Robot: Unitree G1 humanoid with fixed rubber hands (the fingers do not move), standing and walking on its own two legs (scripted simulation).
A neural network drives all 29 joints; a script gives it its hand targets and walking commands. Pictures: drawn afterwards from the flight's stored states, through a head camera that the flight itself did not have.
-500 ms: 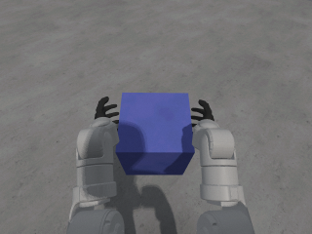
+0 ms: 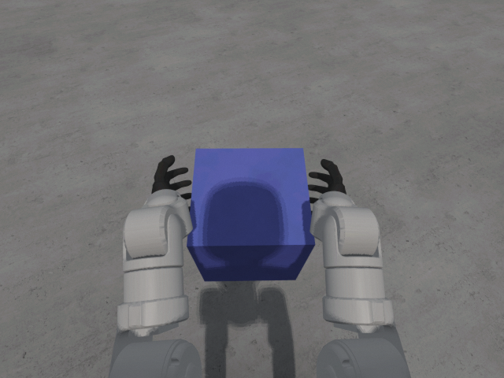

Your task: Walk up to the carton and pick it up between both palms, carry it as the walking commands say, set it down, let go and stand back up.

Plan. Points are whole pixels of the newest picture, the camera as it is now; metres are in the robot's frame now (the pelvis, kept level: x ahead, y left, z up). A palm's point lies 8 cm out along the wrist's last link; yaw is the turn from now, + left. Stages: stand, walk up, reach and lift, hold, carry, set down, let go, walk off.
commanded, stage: carry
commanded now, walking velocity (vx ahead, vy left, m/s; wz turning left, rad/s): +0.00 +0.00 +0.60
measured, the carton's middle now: (250, 220) +0.39 +0.01 +0.01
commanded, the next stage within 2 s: none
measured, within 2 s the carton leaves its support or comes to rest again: neither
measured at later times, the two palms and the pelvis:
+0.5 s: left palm (70, 272) +0.25 +0.24 +0.10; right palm (258, 225) +0.32 +0.00 +0.10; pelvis -0.05 +0.01 +0.00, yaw +17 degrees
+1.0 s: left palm out of the picture +0.11 +0.31 +0.10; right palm (177, 273) +0.25 +0.11 +0.10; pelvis -0.10 +0.00 +0.00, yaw +35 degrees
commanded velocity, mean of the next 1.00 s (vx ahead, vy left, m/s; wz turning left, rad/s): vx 0.00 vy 0.00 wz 0.60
